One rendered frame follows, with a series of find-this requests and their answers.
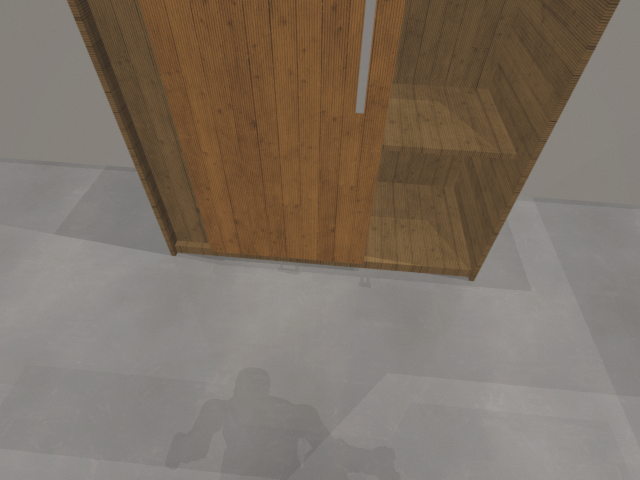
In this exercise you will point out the handle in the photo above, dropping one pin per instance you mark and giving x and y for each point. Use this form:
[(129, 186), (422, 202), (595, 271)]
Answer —
[(365, 54)]

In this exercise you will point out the wardrobe door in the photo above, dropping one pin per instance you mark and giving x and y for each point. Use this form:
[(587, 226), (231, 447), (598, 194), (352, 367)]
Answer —
[(124, 33), (263, 95)]

